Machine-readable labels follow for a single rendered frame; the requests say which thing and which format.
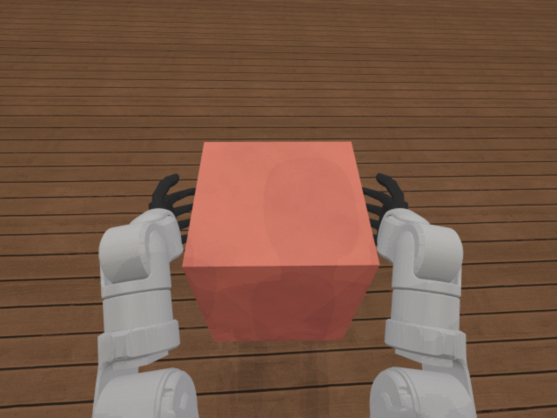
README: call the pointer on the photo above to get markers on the right robot upper arm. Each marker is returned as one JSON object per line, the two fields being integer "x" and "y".
{"x": 399, "y": 392}

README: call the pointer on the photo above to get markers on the right robot hand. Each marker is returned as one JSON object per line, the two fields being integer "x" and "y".
{"x": 389, "y": 203}

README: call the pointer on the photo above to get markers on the robot right forearm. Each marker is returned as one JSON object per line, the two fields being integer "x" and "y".
{"x": 425, "y": 316}

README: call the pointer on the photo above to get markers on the robot left forearm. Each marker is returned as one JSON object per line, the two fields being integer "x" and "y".
{"x": 135, "y": 277}

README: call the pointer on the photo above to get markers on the left robot upper arm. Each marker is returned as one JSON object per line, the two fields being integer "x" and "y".
{"x": 164, "y": 393}

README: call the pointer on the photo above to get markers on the carton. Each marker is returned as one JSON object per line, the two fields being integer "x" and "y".
{"x": 280, "y": 244}

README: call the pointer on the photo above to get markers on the left robot hand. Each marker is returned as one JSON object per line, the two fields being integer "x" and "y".
{"x": 160, "y": 201}

